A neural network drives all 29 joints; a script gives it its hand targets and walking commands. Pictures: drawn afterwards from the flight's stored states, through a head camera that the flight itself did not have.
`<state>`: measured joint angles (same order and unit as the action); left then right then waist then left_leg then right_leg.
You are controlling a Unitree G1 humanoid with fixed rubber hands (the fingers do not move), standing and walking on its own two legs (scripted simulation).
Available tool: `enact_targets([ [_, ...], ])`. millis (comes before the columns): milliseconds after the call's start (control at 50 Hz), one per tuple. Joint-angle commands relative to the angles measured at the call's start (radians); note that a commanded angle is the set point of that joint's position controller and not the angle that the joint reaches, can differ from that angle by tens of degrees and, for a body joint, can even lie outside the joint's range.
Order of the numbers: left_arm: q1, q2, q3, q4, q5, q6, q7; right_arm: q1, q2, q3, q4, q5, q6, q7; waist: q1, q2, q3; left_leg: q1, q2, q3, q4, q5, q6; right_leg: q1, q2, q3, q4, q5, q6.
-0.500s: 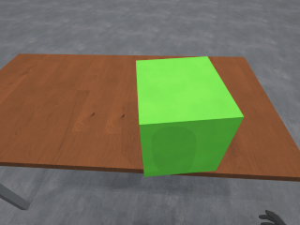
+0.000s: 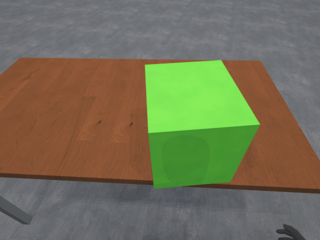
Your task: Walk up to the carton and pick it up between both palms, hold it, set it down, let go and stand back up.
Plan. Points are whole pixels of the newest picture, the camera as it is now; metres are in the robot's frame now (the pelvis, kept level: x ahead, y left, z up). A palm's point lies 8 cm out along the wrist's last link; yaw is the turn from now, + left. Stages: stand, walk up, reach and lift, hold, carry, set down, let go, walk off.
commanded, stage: walk up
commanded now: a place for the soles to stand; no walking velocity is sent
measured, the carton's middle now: (187, 123) +0.43 -0.06 +0.06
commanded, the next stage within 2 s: none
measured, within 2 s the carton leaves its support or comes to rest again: neither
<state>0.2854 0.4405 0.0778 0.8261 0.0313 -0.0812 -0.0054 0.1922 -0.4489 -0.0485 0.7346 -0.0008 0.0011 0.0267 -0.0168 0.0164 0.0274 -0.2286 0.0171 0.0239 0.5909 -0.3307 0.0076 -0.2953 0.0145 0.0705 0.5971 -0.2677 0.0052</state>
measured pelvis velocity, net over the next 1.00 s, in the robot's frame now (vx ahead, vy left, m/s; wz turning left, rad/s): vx -0.01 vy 0.02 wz -0.05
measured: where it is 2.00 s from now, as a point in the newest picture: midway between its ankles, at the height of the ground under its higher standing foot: outside the picture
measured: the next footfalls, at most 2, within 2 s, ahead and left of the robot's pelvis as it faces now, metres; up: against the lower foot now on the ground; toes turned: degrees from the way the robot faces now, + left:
left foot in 1.14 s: +0.02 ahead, +0.18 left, +0.00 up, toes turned -2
right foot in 1.46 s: +0.07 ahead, -0.09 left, +0.00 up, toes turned +2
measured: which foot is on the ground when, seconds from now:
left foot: down 0.00-0.90, up 0.92-1.00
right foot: down 0.00-1.00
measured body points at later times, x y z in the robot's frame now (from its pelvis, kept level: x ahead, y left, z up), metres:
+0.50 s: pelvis +0.00 +0.00 +0.00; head +0.00 -0.01 +0.45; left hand +0.09 +0.34 -0.08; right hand +0.13 -0.33 -0.09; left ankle -0.01 +0.13 -0.73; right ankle +0.03 -0.13 -0.73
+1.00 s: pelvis -0.01 +0.02 +0.00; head -0.03 +0.00 +0.45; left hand +0.06 +0.37 -0.07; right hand +0.11 -0.31 -0.09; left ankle -0.02 +0.15 -0.71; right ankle +0.03 -0.12 -0.73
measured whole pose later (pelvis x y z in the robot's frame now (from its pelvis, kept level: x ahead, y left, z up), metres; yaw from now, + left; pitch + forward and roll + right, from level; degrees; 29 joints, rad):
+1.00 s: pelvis -0.01 +0.02 +0.00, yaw -3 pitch -4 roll +0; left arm 0.37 0.44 0.08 0.84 0.03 -0.09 0.02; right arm 0.19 -0.45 -0.08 0.73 0.00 0.04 0.03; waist -0.02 0.06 0.03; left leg -0.24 0.03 0.03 0.76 -0.56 0.01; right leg -0.26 0.02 0.11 0.56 -0.24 -0.02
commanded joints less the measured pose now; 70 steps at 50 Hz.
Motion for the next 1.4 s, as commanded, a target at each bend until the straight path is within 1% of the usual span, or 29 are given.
enact_targets([
  [0,-0.007,0.208,0.001,-0.035,-0.009,-0.015,0.022,-0.042,-0.150,-0.058,-0.017,-0.030,-0.006,-0.003,-0.014,0.003,-0.072,0.031,0.066,-0.080,-0.046,-0.077,0.068,-0.020,-0.128,0.261,-0.137,0.124,-0.111],
  [160,0.009,0.179,-0.003,-0.034,-0.014,-0.016,0.021,-0.048,-0.177,-0.061,-0.007,-0.032,-0.012,-0.002,-0.006,0.062,-0.072,0.051,0.124,-0.111,-0.113,0.021,0.098,-0.008,-0.047,0.135,-0.051,0.195,-0.065],
  [240,0.059,0.222,0.006,-0.022,-0.013,-0.021,0.028,-0.070,-0.156,-0.061,-0.027,-0.025,-0.004,-0.007,0.008,-0.018,-0.116,0.040,0.067,-0.043,0.017,0.060,0.060,0.057,-0.142,0.271,-0.089,0.322,-0.126],
  [280,0.036,0.218,0.009,-0.030,-0.016,-0.018,0.031,-0.031,-0.144,-0.061,-0.015,-0.036,-0.005,-0.008,-0.009,0.017,-0.100,0.032,0.065,-0.077,-0.021,0.033,0.053,0.036,-0.167,0.290,-0.091,0.272,-0.142],
  [380,0.005,0.149,-0.017,-0.042,-0.018,-0.006,0.021,-0.061,-0.197,-0.069,-0.013,-0.034,-0.014,-0.005,-0.008,0.126,-0.007,0.052,0.197,-0.197,-0.216,-0.096,0.148,-0.107,0.017,0.014,0.038,0.054,-0.039],
  [420,0.067,0.154,-0.009,-0.013,-0.019,-0.012,0.019,-0.088,-0.193,-0.068,-0.021,-0.028,-0.004,-0.001,0.030,0.108,-0.016,0.014,0.187,-0.131,-0.146,-0.038,0.149,-0.023,0.011,0.016,-0.039,0.028,-0.032],
  [480,0.102,0.248,0.023,-0.016,-0.006,-0.031,0.031,-0.073,-0.134,-0.058,-0.044,-0.023,0.015,-0.003,0.017,-0.032,-0.071,-0.120,0.022,-0.033,0.129,-0.114,0.040,0.147,-0.203,0.412,-0.173,0.256,-0.130],
  [520,0.113,0.270,0.031,-0.014,-0.004,-0.026,0.040,-0.072,-0.137,-0.055,-0.045,-0.033,0.019,-0.008,0.024,-0.073,-0.019,-0.200,-0.006,-0.096,0.172,-0.331,0.033,0.155,-0.269,0.518,-0.204,0.264,-0.229],
  [560,0.072,0.259,0.027,-0.029,-0.002,-0.023,0.048,-0.055,-0.127,-0.063,-0.031,-0.033,0.014,-0.006,0.008,-0.054,0.033,-0.169,0.012,-0.092,0.117,-0.255,0.047,0.085,-0.261,0.460,-0.193,0.278,-0.233],
  [640,-0.009,0.192,0.000,-0.056,-0.023,-0.010,0.038,0.023,-0.151,-0.081,0.018,-0.037,-0.008,-0.011,-0.054,-0.040,-0.073,0.188,0.047,-0.089,-0.185,0.096,0.067,-0.062,-0.134,0.239,-0.053,0.390,-0.098],
  [660,-0.014,0.156,-0.009,-0.051,-0.025,-0.006,0.032,0.042,-0.200,-0.097,0.031,-0.049,-0.015,-0.017,-0.053,0.065,-0.089,0.230,0.163,-0.200,-0.231,0.107,0.098,-0.123,-0.062,0.131,0.064,0.322,-0.043],
  [680,-0.003,0.114,-0.020,-0.049,-0.033,0.003,0.031,-0.001,-0.219,-0.093,0.008,-0.046,-0.017,-0.015,-0.031,0.146,-0.053,0.176,0.270,-0.300,-0.301,0.025,0.158,-0.191,0.040,0.009,0.117,0.040,-0.001],
  [700,0.013,0.162,-0.007,-0.032,-0.025,0.008,0.034,-0.041,-0.223,-0.087,0.002,-0.035,-0.015,-0.009,-0.024,0.140,0.013,0.082,0.345,-0.336,-0.329,-0.031,0.226,-0.184,0.051,-0.032,0.213,-0.286,0.008],
  [760,0.045,0.170,0.002,-0.013,-0.021,0.007,0.016,-0.075,-0.201,-0.080,-0.018,-0.037,-0.008,-0.002,-0.002,0.168,0.092,0.013,0.247,-0.226,-0.304,-0.063,0.204,-0.151,0.007,-0.057,0.173,-0.241,-0.006],
  [820,0.114,0.142,0.005,0.012,-0.021,-0.015,0.021,-0.082,-0.204,-0.087,-0.035,-0.032,0.003,0.001,0.032,0.156,-0.014,0.076,0.161,-0.090,-0.088,0.201,0.158,0.019,0.038,-0.108,-0.111,-0.029,-0.007],
  [860,0.128,0.168,0.015,0.017,-0.008,-0.026,0.037,-0.052,-0.155,-0.072,-0.036,-0.022,0.014,0.000,0.038,0.097,-0.030,-0.035,0.135,-0.054,0.024,0.205,0.101,0.151,0.028,-0.005,-0.160,0.132,-0.032],
  [900,0.102,0.285,0.037,-0.011,0.003,-0.032,0.049,-0.054,-0.096,-0.055,-0.062,-0.017,0.027,0.001,0.027,-0.154,0.028,-0.218,-0.022,-0.040,0.222,-0.266,0.023,0.105,-0.268,0.546,-0.315,0.012,-0.181],
  [920,0.077,0.319,0.048,-0.014,0.006,-0.026,0.044,-0.051,-0.154,-0.071,-0.047,-0.029,0.039,-0.002,0.021,-0.114,0.050,-0.184,0.002,-0.124,0.309,-0.340,0.030,0.013,-0.320,0.619,-0.324,-0.094,-0.265],
  [940,0.075,0.310,0.048,-0.027,0.005,-0.021,0.047,-0.032,-0.171,-0.080,-0.037,-0.027,0.040,-0.001,0.017,-0.078,0.101,-0.207,0.012,-0.130,0.288,-0.332,0.036,-0.017,-0.301,0.590,-0.320,-0.181,-0.268],
  [960,0.058,0.285,0.042,-0.031,0.004,-0.020,0.046,-0.041,-0.165,-0.077,-0.034,-0.028,0.039,0.000,0.021,-0.134,0.131,-0.216,0.038,-0.111,0.260,-0.296,0.034,-0.036,-0.269,0.512,-0.310,-0.189,-0.253],
  [1040,0.044,0.242,0.032,-0.059,0.005,-0.006,0.032,0.029,-0.133,-0.085,-0.005,-0.023,0.020,0.000,0.009,-0.188,0.035,-0.082,-0.017,-0.031,0.130,-0.223,0.023,0.011,-0.189,0.387,-0.279,0.005,-0.215],
  [1100,-0.030,0.196,0.013,-0.062,-0.007,0.023,0.019,0.102,-0.109,-0.085,0.046,-0.027,-0.010,-0.011,-0.047,-0.117,0.008,0.135,-0.005,-0.018,-0.255,0.017,0.039,-0.069,-0.137,0.258,-0.134,0.044,-0.142],
  [1120,-0.016,0.158,0.002,-0.062,-0.014,0.026,0.019,0.124,-0.146,-0.101,0.058,-0.044,-0.021,-0.021,-0.053,-0.027,-0.038,0.213,0.083,-0.130,-0.311,0.034,0.057,-0.116,-0.087,0.209,-0.017,0.011,-0.083],
  [1140,-0.003,0.083,-0.016,-0.066,-0.023,0.027,0.013,0.112,-0.211,-0.116,0.044,-0.056,-0.030,-0.028,-0.037,0.146,-0.066,0.268,0.260,-0.374,-0.378,-0.086,0.096,-0.229,0.048,0.084,0.160,-0.117,-0.022],
  [1160,0.014,0.123,-0.007,-0.035,-0.012,0.033,0.020,0.035,-0.253,-0.116,0.008,-0.054,-0.036,-0.026,-0.020,0.129,0.012,0.170,0.350,-0.447,-0.401,-0.241,0.142,-0.295,0.058,0.051,0.207,-0.230,-0.006],
  [1200,-0.001,0.174,0.009,-0.007,-0.020,0.029,0.014,-0.015,-0.197,-0.088,0.012,-0.037,-0.041,-0.021,0.004,0.064,0.142,-0.005,0.254,-0.328,-0.404,-0.207,0.120,-0.216,0.010,0.077,0.256,-0.192,-0.014],
  [1220,0.025,0.160,0.012,-0.001,-0.023,0.027,0.008,-0.017,-0.179,-0.080,0.013,-0.034,-0.043,-0.022,0.015,0.121,0.137,0.017,0.211,-0.260,-0.384,-0.121,0.101,-0.204,0.008,0.075,0.246,-0.142,-0.012],
  [1300,0.014,0.144,0.004,-0.005,-0.020,0.022,0.011,0.051,-0.185,-0.083,-0.010,-0.027,-0.035,-0.022,-0.001,0.151,0.039,0.155,0.192,-0.159,-0.191,0.416,0.149,-0.163,0.012,-0.039,0.140,-0.159,0.010],
  [1380,0.016,0.134,-0.002,-0.003,-0.018,0.013,0.021,0.020,-0.201,-0.083,-0.022,-0.020,-0.006,-0.015,0.005,0.140,0.039,0.035,0.180,-0.114,-0.118,0.377,0.147,0.016,0.035,-0.096,-0.037,-0.042,-0.015],
])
